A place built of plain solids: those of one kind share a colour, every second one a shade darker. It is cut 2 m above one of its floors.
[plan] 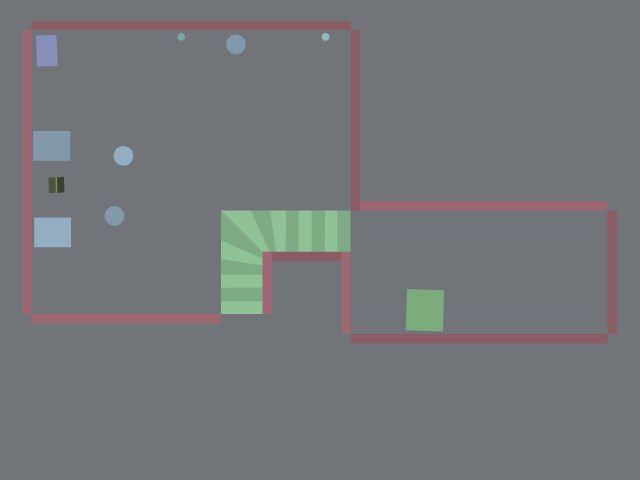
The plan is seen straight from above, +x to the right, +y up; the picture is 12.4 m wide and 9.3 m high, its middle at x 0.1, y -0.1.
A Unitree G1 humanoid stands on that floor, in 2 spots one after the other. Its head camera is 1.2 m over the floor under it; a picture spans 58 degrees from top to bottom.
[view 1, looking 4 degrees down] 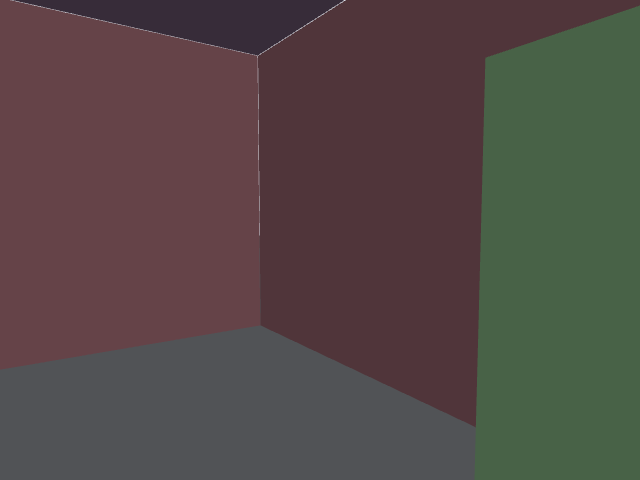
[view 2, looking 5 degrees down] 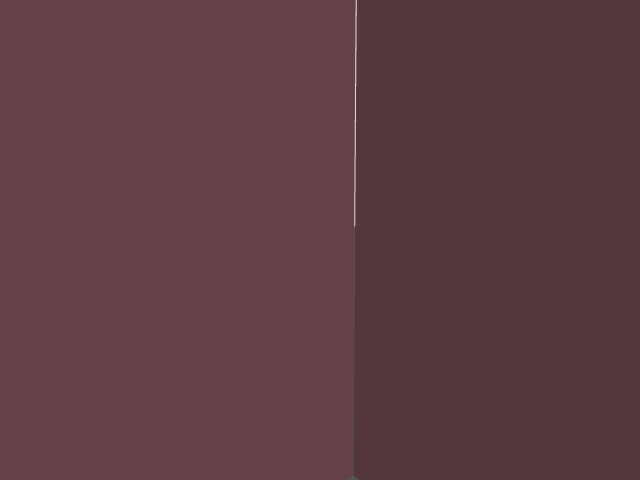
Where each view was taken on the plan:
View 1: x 1.69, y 0.11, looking -35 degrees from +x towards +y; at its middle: wall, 3.56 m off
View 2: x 4.36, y -0.67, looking -39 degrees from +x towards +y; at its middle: wall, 1.70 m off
